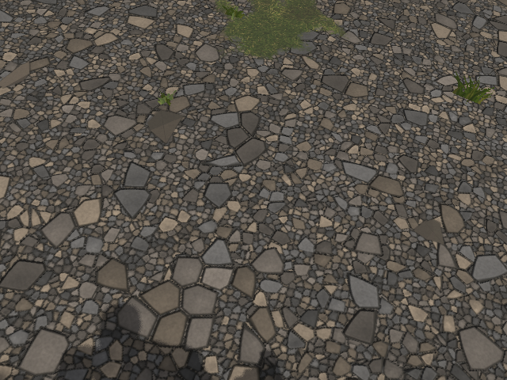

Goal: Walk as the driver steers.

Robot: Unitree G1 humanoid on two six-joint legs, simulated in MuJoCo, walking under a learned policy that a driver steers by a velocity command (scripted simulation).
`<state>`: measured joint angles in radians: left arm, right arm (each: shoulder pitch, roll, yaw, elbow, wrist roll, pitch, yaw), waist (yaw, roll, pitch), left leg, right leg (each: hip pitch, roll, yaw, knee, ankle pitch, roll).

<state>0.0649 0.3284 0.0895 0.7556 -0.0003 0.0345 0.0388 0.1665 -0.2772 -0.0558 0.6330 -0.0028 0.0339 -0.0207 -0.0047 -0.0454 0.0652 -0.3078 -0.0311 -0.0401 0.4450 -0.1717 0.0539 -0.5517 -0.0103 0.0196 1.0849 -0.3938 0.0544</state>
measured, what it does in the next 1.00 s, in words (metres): steps on the spot, turning right: right foot, then right foot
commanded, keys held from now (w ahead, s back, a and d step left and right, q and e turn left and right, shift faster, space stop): no key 0.12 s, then e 0.56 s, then w+e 0.28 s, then w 0.04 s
